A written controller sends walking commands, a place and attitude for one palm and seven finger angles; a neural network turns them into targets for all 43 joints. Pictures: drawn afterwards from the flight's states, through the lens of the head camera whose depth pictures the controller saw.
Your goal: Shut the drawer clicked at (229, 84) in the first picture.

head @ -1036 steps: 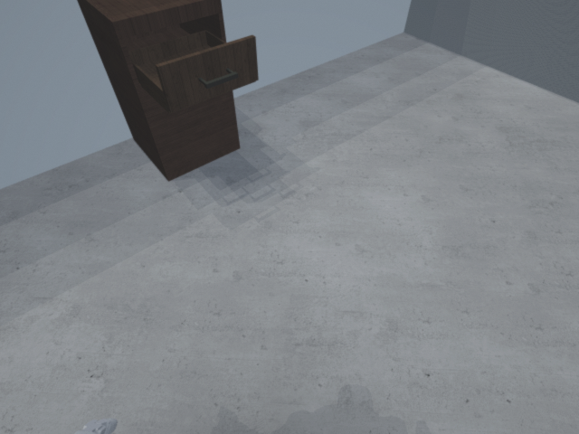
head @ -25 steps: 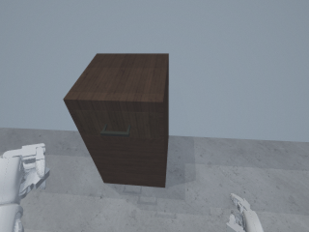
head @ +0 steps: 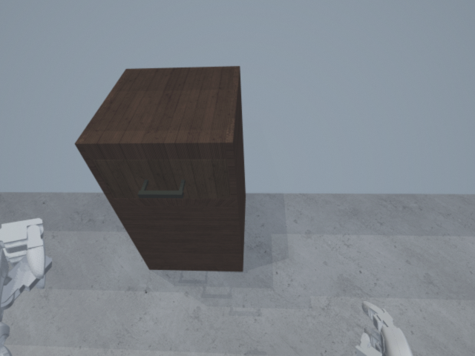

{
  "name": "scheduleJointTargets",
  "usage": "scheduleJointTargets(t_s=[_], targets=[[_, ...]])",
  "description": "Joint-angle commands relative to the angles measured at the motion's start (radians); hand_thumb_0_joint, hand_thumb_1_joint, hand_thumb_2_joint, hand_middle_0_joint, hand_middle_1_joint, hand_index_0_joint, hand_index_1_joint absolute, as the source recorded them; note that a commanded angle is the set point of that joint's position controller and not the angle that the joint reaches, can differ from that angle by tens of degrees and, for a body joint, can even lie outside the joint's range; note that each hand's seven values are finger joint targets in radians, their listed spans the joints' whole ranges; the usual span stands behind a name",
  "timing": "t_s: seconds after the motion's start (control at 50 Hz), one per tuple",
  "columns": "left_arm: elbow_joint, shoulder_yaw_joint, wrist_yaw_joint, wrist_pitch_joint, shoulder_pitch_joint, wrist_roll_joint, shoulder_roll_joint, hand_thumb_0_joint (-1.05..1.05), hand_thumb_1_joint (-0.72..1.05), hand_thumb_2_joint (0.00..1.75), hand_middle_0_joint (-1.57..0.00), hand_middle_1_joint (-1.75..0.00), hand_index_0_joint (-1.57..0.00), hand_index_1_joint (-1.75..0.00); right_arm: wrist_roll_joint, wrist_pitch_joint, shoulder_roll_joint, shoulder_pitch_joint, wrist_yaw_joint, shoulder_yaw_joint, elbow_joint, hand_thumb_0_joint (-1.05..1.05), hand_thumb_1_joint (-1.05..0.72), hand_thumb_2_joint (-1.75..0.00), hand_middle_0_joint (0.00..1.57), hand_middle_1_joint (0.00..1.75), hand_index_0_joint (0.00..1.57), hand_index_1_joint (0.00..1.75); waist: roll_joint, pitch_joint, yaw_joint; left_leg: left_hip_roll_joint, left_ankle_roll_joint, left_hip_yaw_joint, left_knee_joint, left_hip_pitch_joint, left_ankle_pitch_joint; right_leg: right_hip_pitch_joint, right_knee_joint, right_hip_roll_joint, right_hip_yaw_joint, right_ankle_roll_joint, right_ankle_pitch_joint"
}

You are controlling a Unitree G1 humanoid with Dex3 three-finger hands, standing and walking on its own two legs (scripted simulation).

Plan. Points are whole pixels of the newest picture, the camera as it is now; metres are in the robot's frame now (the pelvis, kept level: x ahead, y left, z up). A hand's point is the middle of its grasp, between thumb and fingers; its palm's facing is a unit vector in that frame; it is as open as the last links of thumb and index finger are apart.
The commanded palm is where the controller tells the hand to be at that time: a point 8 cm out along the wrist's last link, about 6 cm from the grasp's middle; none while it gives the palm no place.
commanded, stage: step back with the hand held close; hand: left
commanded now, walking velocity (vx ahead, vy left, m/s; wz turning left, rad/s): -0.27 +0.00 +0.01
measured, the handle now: (162, 188) +0.60 +0.28 -0.16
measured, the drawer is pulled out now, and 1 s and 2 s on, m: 0.00 0.00 0.00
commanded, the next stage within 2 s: stop stepping back and stand still in 1.74 s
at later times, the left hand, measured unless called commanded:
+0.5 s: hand out of the picture +0.14 +0.27 +0.16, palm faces +0.38 -0.79 -0.47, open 3.2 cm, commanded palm +0.08 +0.31 +0.18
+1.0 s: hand out of the picture +0.11 +0.27 +0.17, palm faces +0.36 -0.80 -0.48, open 3.2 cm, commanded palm +0.04 +0.32 +0.18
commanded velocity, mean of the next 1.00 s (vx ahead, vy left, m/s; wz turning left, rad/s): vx -0.32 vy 0.00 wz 0.02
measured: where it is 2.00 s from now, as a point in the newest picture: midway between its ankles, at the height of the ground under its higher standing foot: outside the picture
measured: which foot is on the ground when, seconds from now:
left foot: down 0.00-1.00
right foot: down 0.00-1.00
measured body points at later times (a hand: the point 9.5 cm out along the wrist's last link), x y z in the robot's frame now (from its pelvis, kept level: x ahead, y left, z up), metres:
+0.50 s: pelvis -0.05 +0.04 -0.01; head -0.04 +0.03 +0.44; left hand +0.11 +0.32 +0.18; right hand +0.13 -0.20 -0.08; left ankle -0.01 +0.11 -0.74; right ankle +0.01 -0.08 -0.74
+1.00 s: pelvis -0.09 +0.03 -0.02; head -0.06 +0.05 +0.43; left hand +0.09 +0.31 +0.19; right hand +0.08 -0.21 -0.09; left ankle -0.02 +0.11 -0.74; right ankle +0.00 -0.09 -0.74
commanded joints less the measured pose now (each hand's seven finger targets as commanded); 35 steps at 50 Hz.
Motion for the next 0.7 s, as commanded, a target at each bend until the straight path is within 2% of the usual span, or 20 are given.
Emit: scheduleJointTargets(t_s=[0.0,0.04,0.06,0.14,0.16,0.18,0.26,0.32,0.34,0.4,0.48,0.56,0.6,0.68], targets=[[-0.192,0.110,0.023,-0.051,0.067,-0.006,0.173,0.00,0.90,0.90,-1.40,-1.60,-1.40,-1.60,0.006,-0.018,-0.093,-0.123,-0.005,-0.047,-0.171,0.00,-0.90,-0.90,0.20,0.30,0.20,0.30,-0.064,-0.114,0.004,0.046,0.043,-0.059,-0.083,-0.032,0.275,0.076,-0.037,-0.142,0.125,0.046,0.301],[-0.230,0.126,0.030,-0.052,0.073,-0.009,0.194,0.00,0.90,0.90,-1.40,-1.60,-1.40,-1.60,0.008,-0.008,-0.095,-0.124,-0.008,-0.053,-0.182,0.00,-0.90,-0.90,0.20,0.30,0.20,0.30,-0.084,-0.142,0.004,0.050,0.042,-0.064,-0.074,-0.046,0.313,0.100,-0.016,-0.141,0.127,0.046,0.351],[-0.251,0.137,0.033,-0.054,0.067,-0.010,0.211,0.00,0.90,0.90,-1.40,-1.60,-1.40,-1.60,0.007,-0.006,-0.097,-0.127,-0.012,-0.053,-0.188,0.00,-0.90,-0.90,0.20,0.30,0.20,0.30,-0.068,-0.146,0.005,0.049,0.039,-0.068,-0.077,-0.058,0.316,0.103,-0.010,-0.142,0.127,0.044,0.354],[-0.268,0.138,0.043,-0.054,0.091,-0.009,0.209,0.00,0.90,0.90,-1.40,-1.60,-1.40,-1.60,0.007,-0.001,-0.095,-0.120,-0.019,-0.055,-0.193,0.00,-0.90,-0.90,0.20,0.30,0.20,0.30,-0.059,-0.150,0.004,0.056,0.040,-0.080,-0.080,-0.096,0.324,0.104,0.018,-0.130,0.124,0.045,0.351],[-0.268,0.138,0.045,-0.053,0.092,-0.009,0.211,0.00,0.90,0.90,-1.40,-1.60,-1.40,-1.60,0.006,-0.001,-0.098,-0.123,-0.022,-0.055,-0.192,0.00,-0.90,-0.90,0.20,0.30,0.20,0.30,-0.035,-0.145,0.004,0.057,0.040,-0.083,-0.083,-0.109,0.310,0.099,0.017,-0.130,0.126,0.044,0.342],[-0.268,0.132,0.045,-0.051,0.095,-0.008,0.204,0.00,0.90,0.90,-1.40,-1.60,-1.40,-1.60,0.007,0.000,-0.096,-0.118,-0.022,-0.055,-0.193,0.00,-0.90,-0.90,0.20,0.30,0.20,0.30,-0.045,-0.135,0.002,0.060,0.040,-0.088,-0.087,-0.122,0.293,0.093,0.020,-0.125,0.124,0.045,0.319],[-0.292,0.122,0.048,-0.052,0.081,-0.001,0.199,0.00,0.90,0.90,-1.40,-1.60,-1.40,-1.60,0.003,-0.007,-0.106,-0.112,-0.023,-0.055,-0.197,0.00,-0.90,-0.90,0.20,0.30,0.20,0.30,-0.012,-0.106,0.000,0.082,0.053,-0.119,-0.138,-0.218,0.163,0.096,0.054,-0.099,0.117,0.051,0.211],[-0.284,0.123,0.053,-0.055,0.073,0.009,0.190,0.00,0.90,0.90,-1.40,-1.60,-1.40,-1.60,0.005,-0.016,-0.103,-0.109,-0.022,-0.051,-0.203,0.00,-0.90,-0.90,0.20,0.30,0.20,0.30,-0.010,-0.074,-0.001,0.102,0.074,-0.138,-0.184,-0.342,-0.036,0.131,0.099,-0.083,0.126,0.056,0.139],[-0.281,0.124,0.054,-0.057,0.063,0.011,0.189,0.00,0.90,0.90,-1.40,-1.60,-1.40,-1.60,0.004,-0.019,-0.102,-0.106,-0.022,-0.049,-0.203,0.00,-0.90,-0.90,0.20,0.30,0.20,0.30,-0.030,-0.061,-0.004,0.103,0.078,-0.141,-0.191,-0.382,-0.086,0.142,0.106,-0.082,0.129,0.057,0.131],[-0.298,0.124,0.055,-0.065,0.036,0.021,0.185,0.00,0.90,0.90,-1.40,-1.60,-1.40,-1.60,0.004,-0.033,-0.107,-0.095,-0.023,-0.048,-0.208,0.00,-0.90,-0.90,0.20,0.30,0.20,0.30,-0.025,-0.042,-0.009,0.102,0.088,-0.154,-0.190,-0.471,-0.235,0.155,0.114,-0.083,0.151,0.056,0.064],[-0.324,0.128,0.058,-0.074,0.017,0.027,0.188,0.00,0.90,0.90,-1.40,-1.60,-1.40,-1.60,0.000,-0.050,-0.108,-0.084,-0.023,-0.048,-0.208,0.00,-0.90,-0.90,0.20,0.30,0.20,0.30,-0.063,-0.043,-0.013,0.082,0.086,-0.151,-0.143,-0.480,-0.277,0.116,0.078,-0.096,0.179,0.048,-0.003],[-0.345,0.126,0.063,-0.080,0.012,0.024,0.193,0.00,0.90,0.90,-1.40,-1.60,-1.40,-1.60,-0.006,-0.058,-0.113,-0.081,-0.021,-0.047,-0.204,0.00,-0.90,-0.90,0.20,0.30,0.20,0.30,-0.053,-0.040,-0.019,0.069,0.076,-0.158,-0.115,-0.428,-0.270,0.035,0.029,-0.103,0.193,0.036,-0.077],[-0.340,0.129,0.066,-0.086,0.023,0.027,0.190,0.00,0.90,0.90,-1.40,-1.60,-1.40,-1.60,-0.007,-0.059,-0.112,-0.084,-0.022,-0.045,-0.202,0.00,-0.90,-0.90,0.20,0.30,0.20,0.30,-0.022,-0.034,-0.019,0.085,0.083,-0.167,-0.139,-0.458,-0.282,0.054,0.054,-0.088,0.178,0.042,-0.067],[-0.360,0.157,0.065,-0.102,0.023,0.038,0.203,0.00,0.90,0.90,-1.40,-1.60,-1.40,-1.60,-0.007,-0.063,-0.114,-0.092,-0.024,-0.048,-0.204,0.00,-0.90,-0.90,0.20,0.30,0.20,0.30,0.038,-0.069,-0.009,0.148,0.106,-0.225,-0.226,-0.598,-0.287,0.218,0.239,-0.035,0.125,0.060,0.111]])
